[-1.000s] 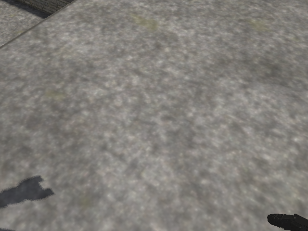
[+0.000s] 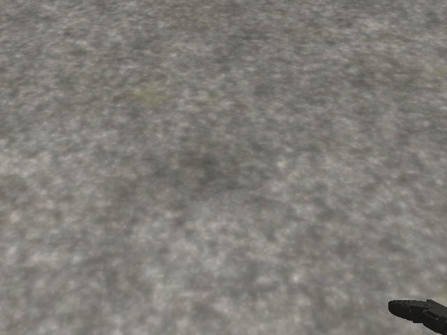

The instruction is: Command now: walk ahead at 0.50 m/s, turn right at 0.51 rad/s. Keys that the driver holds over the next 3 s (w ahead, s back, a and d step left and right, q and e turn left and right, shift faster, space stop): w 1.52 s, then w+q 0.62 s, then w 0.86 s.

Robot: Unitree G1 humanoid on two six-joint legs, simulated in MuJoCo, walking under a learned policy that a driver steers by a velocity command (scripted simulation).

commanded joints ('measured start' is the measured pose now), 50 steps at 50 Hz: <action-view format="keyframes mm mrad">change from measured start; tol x32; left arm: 1 103 77 -6 -81 -21 -29 3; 19 -407 22 -29 -174 0 -52 -52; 26 65 180 33 -61 15 -43 -35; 50 -16 119 -2 84 21 -25 -2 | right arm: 1 332 -211 -75 11 9 -1 0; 45 -95 -80 2 -44 26 32 23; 50 299 -214 -57 49 11 29 8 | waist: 1 -128 263 -279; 20 -145 109 50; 25 12 -275 -331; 50 -189 -1 -210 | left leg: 1 791 447 -792 -223 -462 251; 6 359 266 -307 -307 -106 179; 23 401 229 7 -34 451 100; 25 -174 8 61 608 -371 -7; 27 -356 87 -56 756 -394 13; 46 -152 101 6 1 82 21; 50 464 143 -39 3 100 132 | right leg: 1 -639 -40 -21 590 -71 25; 20 -411 -135 -227 -137 432 14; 23 -44 -81 -272 -223 426 -51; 25 530 -473 370 -287 280 -272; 42 34 -292 -135 -543 500 -159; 50 -1 -232 -217 48 774 -45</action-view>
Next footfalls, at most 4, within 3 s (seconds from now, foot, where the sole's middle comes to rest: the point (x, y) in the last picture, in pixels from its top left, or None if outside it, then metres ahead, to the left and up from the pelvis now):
0.48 right None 0.38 -0.16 -0.76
1.00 left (234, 265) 0.70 0.05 -0.76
1.54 right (314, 202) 0.96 -0.22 -0.76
2.08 left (248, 140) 1.25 0.02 -0.76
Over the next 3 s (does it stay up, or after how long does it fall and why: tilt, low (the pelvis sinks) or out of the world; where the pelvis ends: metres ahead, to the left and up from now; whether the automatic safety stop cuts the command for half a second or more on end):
stays up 1.61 0.00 0.02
